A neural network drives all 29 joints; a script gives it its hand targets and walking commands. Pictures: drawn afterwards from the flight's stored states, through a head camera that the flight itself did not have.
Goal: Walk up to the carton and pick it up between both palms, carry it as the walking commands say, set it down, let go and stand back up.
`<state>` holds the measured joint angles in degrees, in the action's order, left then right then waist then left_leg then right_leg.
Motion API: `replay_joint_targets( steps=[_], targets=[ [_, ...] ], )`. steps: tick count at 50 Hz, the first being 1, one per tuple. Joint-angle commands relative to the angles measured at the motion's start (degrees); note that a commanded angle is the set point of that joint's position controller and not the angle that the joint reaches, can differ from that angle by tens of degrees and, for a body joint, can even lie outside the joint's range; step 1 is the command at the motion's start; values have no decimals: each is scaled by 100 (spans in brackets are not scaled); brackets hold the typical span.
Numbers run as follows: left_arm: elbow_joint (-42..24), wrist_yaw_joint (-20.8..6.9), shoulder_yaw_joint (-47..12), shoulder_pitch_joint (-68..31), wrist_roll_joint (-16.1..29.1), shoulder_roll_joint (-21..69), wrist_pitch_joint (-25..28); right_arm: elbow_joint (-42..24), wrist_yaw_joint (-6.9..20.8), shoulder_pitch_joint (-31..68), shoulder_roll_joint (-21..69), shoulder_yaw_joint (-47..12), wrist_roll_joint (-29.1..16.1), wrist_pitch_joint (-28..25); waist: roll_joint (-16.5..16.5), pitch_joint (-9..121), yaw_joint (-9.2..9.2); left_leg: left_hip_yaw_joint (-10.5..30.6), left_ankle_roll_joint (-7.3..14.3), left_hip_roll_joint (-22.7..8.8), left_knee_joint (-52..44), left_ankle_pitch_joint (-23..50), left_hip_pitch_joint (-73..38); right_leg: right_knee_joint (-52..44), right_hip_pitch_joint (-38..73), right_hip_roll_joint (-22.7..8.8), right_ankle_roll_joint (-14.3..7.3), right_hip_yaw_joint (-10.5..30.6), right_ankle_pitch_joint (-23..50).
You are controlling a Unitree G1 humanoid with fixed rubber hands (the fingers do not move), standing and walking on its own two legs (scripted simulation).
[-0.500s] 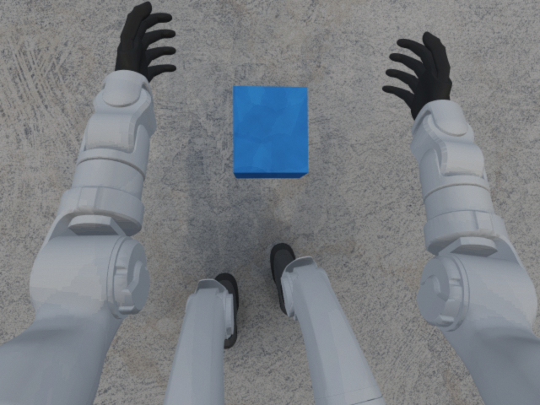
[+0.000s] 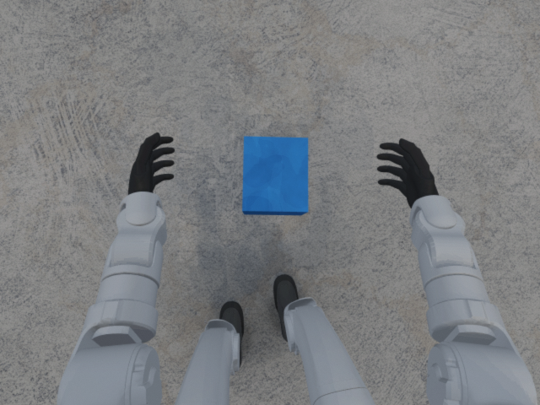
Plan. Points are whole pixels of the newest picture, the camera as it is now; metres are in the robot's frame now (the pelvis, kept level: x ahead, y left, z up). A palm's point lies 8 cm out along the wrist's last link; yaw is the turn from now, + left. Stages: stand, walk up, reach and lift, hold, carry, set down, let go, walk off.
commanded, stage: let go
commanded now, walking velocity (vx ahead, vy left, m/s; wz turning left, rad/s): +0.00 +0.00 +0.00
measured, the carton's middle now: (274, 178) +0.50 -0.08 -0.64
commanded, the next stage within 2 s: stand in 1.04 s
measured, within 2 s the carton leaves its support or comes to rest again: neither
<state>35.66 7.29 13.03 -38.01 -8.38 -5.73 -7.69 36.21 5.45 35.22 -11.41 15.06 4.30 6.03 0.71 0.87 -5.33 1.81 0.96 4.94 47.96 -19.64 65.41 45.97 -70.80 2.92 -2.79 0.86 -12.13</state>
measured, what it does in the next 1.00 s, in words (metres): rises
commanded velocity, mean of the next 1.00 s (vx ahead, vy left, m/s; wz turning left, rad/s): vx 0.00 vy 0.00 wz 0.00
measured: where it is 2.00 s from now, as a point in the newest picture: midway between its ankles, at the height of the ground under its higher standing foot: (260, 333)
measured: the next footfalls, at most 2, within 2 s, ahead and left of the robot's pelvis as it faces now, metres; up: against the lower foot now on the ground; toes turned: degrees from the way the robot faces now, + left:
none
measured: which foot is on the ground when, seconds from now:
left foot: down 0.00-1.00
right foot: down 0.00-1.00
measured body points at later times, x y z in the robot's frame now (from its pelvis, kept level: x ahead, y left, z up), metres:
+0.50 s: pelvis +0.04 +0.02 +0.06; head +0.12 +0.02 +0.50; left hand +0.26 +0.23 -0.03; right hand +0.21 -0.22 -0.03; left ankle +0.00 +0.11 -0.68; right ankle +0.06 -0.08 -0.68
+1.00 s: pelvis +0.05 +0.03 +0.06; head +0.05 +0.02 +0.51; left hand +0.22 +0.26 -0.01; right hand +0.21 -0.22 -0.02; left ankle +0.00 +0.11 -0.68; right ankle +0.06 -0.08 -0.68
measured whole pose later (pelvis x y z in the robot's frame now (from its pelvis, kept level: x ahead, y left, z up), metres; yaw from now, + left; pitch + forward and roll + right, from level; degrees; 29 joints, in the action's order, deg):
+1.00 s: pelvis +0.05 +0.03 +0.06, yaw -2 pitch -5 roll -1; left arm 25.5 -1.7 1.0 13.2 1.2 -11.5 -6.1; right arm 23.7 2.1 -13.3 -13.6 2.4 0.0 11.6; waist 2.2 -5.0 0.9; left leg 2.4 3.6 3.8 28.4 -20.4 3.2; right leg 27.7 -9.1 3.7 -1.1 2.3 -13.9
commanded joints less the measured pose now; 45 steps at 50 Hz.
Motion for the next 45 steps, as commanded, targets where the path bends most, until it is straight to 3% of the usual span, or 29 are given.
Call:
replay_joint_targets(
  steps=[1,11,16,24,28,34,40,45],
  targets=[
    [-1006,-52,-221,-129,145,-315,228,-850,69,-304,-680,-164,-222,-190,-112,5324,-183,-5,-185,16,-696,1850,-1002,42,6288,-278,272,540,4190],
    [-401,-437,-438,2049,403,-459,668,-694,-9,-2476,-560,-715,-611,-611,-141,2795,145,75,-116,-332,-1714,1008,-2014,-1046,6261,-402,331,534,2578],
    [-710,-566,-589,3032,566,-649,803,-1115,-50,-3470,-546,-879,-586,-696,-78,2375,260,147,-101,-394,-1971,1273,-2990,-1374,6624,-330,317,443,2440],
    [-1309,-772,-869,4312,782,-864,785,-1728,-121,-4566,-566,-1121,-540,-572,91,1047,324,259,-85,-542,-2529,1397,-4111,-1883,7042,-189,309,194,1615],
    [-1562,-895,-909,4590,805,-953,643,-1846,-140,-4697,-645,-1058,-552,-426,257,502,392,367,-136,-636,-2719,1354,-4361,-1925,7255,-164,304,139,1365],
    [-1597,-985,-986,4803,855,-997,340,-1775,-117,-4696,-712,-1076,-505,-116,217,-193,384,475,-169,-732,-2975,1075,-4450,-1911,7535,-99,274,70,1022],
    [-1571,-1005,-1001,4916,844,-1005,189,-1706,-131,-4708,-744,-1016,-439,70,106,-429,407,475,-180,-705,-2896,1469,-4696,-1919,7512,-75,266,83,1014],
    [-1597,-925,-995,4909,880,-1075,229,-1736,-250,-4680,-832,-1010,-434,310,116,-276,555,374,-201,-681,-2680,1914,-5055,-1904,7292,-61,251,130,915]
  ],
)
